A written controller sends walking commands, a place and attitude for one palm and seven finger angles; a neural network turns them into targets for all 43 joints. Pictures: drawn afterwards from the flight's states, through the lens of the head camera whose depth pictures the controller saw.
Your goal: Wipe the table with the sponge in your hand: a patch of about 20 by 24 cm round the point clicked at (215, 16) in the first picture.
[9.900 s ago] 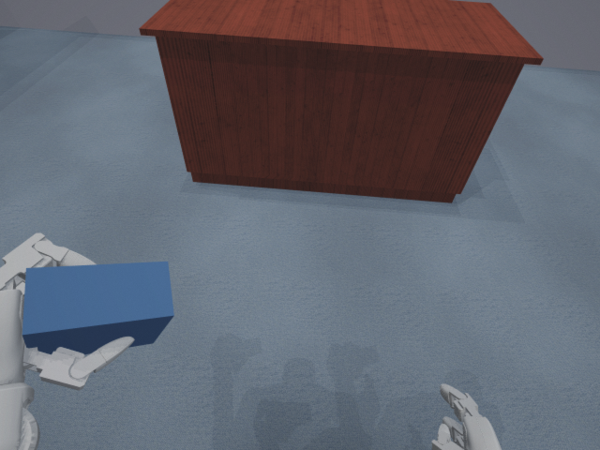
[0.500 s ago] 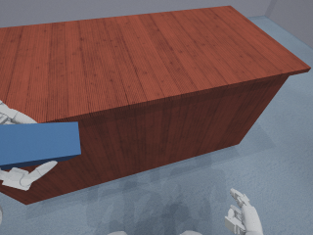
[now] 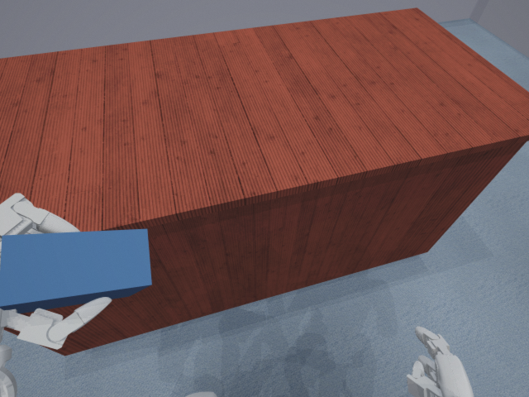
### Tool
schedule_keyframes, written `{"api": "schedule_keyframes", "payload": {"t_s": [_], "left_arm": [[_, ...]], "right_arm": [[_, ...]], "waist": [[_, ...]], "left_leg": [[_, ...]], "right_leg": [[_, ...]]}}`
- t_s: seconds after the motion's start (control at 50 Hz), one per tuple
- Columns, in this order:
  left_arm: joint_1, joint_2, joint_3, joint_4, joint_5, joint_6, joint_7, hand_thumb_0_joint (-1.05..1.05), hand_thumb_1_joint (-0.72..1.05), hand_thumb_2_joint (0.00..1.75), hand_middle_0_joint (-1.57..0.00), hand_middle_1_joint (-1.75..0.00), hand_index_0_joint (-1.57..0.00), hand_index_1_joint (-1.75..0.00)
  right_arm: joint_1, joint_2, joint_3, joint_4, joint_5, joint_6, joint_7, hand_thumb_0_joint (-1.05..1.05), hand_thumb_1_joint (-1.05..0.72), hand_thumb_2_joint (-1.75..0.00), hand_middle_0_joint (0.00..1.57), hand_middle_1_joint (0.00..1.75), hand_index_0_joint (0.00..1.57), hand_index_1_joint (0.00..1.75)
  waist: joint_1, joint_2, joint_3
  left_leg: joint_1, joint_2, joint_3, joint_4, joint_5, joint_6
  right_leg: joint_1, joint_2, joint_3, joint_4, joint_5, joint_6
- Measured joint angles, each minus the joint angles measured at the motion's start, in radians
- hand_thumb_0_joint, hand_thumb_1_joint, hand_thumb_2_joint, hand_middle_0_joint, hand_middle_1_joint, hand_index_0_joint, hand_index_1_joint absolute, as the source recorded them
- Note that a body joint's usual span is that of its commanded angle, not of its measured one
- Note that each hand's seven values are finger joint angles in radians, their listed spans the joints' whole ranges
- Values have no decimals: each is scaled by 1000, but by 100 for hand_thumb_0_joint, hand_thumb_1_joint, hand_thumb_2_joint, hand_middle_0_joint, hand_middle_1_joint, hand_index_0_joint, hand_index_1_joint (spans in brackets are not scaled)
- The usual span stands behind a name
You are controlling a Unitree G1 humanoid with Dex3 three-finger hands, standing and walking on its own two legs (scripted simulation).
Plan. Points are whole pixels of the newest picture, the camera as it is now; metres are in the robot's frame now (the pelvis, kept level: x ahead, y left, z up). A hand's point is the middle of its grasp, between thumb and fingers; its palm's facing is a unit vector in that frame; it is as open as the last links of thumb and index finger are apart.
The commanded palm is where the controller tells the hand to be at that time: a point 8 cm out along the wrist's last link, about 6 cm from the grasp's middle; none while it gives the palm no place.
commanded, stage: come to a stop and stand still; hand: left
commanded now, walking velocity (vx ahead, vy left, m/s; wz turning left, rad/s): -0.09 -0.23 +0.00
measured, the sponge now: (98, 270) +0.23 +0.19 +0.15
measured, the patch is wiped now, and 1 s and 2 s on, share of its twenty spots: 0.00 0.00 0.00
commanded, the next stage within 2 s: look again from close up in 1.44 s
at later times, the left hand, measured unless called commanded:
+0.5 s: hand (51, 315) +0.17 +0.21 +0.17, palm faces +0.38 -0.82 -0.43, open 10.0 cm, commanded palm +0.12 +0.25 +0.18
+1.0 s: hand out of the picture +0.12 +0.24 +0.17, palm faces +0.42 -0.83 -0.37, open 10.0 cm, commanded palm +0.08 +0.28 +0.18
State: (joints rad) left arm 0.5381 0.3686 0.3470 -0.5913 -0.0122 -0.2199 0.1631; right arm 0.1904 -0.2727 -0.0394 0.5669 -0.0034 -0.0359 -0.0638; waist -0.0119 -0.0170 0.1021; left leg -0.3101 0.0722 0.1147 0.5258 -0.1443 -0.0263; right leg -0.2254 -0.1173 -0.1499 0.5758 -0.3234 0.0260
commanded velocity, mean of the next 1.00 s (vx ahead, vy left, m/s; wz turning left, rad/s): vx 0.04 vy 0.00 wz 0.00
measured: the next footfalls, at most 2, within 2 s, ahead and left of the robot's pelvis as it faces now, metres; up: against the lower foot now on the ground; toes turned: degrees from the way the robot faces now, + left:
right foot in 0.32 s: +0.02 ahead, -0.09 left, +0.00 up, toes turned -8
left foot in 0.74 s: -0.03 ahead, +0.13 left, +0.00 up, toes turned +5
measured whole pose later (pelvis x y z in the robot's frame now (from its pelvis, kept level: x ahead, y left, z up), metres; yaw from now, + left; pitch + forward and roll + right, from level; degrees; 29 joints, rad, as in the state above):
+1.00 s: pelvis -0.09 +0.00 +0.00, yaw -1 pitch -2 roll +0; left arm 0.44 0.32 0.31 -0.46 -0.01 -0.18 0.15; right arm 0.21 -0.17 0.05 0.60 -0.01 -0.07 -0.05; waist 0.04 0.00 0.04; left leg -0.23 0.05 0.09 0.54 -0.27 0.00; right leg -0.29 -0.01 -0.13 0.50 -0.17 -0.05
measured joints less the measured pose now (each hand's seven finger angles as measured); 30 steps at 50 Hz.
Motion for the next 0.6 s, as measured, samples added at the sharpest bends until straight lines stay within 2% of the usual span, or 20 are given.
{"api": "schedule_keyframes", "payload": {"t_s": [0.04, 0.08, 0.14, 0.22, 0.3, 0.34, 0.36, 0.4, 0.46, 0.5, 0.6], "left_arm": [[-27, 40, 18, -11, -4, -4, 0, 0, -48, 100, -76, -135, -74, -135], [-71, 64, 39, 18, -5, -5, -5, 0, -48, 100, -76, -135, -74, -135], [-102, 62, 57, 31, -7, 18, -7, 0, -48, 101, -76, -135, -74, -135], [-70, 28, 42, -9, -23, 34, -16, 0, -48, 101, -76, -135, -74, -135], [-46, 22, 19, -9, -31, 42, -26, 0, -48, 101, -76, -135, -74, -135], [-52, 20, 15, 17, -28, 49, -28, 0, -48, 101, -76, -135, -74, -135], [-57, 16, 10, 35, -27, 54, -29, 0, -48, 101, -76, -135, -74, -135], [-59, 4, -1, 63, -30, 71, -29, 0, -48, 101, -76, -135, -74, -135], [-52, -24, -15, 96, -31, 81, -17, 0, -48, 101, -76, -135, -74, -135], [-50, -30, -21, 112, -26, 72, -12, 0, -48, 101, -76, -135, -74, -135], [-42, -10, -20, 114, -15, 46, -6, 0, -48, 101, -76, -135, -74, -135]], "right_arm": [[-11, 25, -17, -3, 7, -1, -10, 2, -91, -90, 19, 30, 20, 30], [-25, 61, -10, 0, 2, -7, -5, 1, -91, -90, 19, 30, 20, 30], [-33, 102, 22, -6, -2, -28, 26, 1, -91, -90, 19, 30, 20, 30], [-24, 140, 65, -24, -4, -50, 60, 1, -91, -90, 20, 30, 20, 30], [-16, 153, 92, -28, -2, -50, 60, 1, -91, -90, 20, 30, 20, 30], [-19, 146, 95, -19, 2, -39, 55, 1, -90, -90, 20, 30, 20, 30], [-20, 140, 94, -8, 3, -31, 52, 1, -90, -90, 20, 30, 21, 30], [-14, 128, 93, 22, 4, -17, 46, 1, -90, -90, 20, 30, 21, 30], [0, 97, 88, 59, 4, -4, 34, 1, -91, -90, 20, 30, 20, 30], [10, 77, 79, 73, 4, -3, 24, 2, -91, -90, 20, 30, 20, 30], [31, 32, 42, 68, 2, 0, 8, 2, -91, -90, 20, 30, 20, 30]], "waist": [[10, -26, 6], [19, -50, 14], [19, -42, 18], [24, -15, 5], [34, 13, -4], [38, 40, 4], [36, 52, 6], [41, 48, -8], [37, 30, -31], [23, 20, -42], [0, -3, -56]], "left_leg": [[6, -5, 14, 21, -67, 13], [1, -6, 19, 36, -81, 20], [9, 12, 9, 10, -52, 18], [6, 34, 8, -18, -26, 12], [-18, 42, 7, -9, -12, 0], [-30, 55, 1, 21, -20, -7], [-39, 57, -10, 48, -69, -6], [-71, 23, -42, 165, -193, -5], [-111, -31, -66, 361, -236, -12], [-116, -47, -61, 414, -225, -16], [-48, -50, -38, 282, -232, -5]], "right_leg": [[-35, -1, 33, 96, -82, 9], [-85, 31, 79, 225, -176, 10], [-122, 83, 77, 295, -164, 9], [-115, 117, 48, 221, -132, 14], [-43, 125, 34, 50, -88, 13], [-15, 135, 20, -19, 38, -33], [-12, 140, 13, -19, 56, -64], [-19, 133, 18, -20, 51, -102], [-11, 117, 32, -66, 73, -110], [-5, 108, 29, -103, 97, -108], [-12, 92, 18, -148, 135, -108]]}}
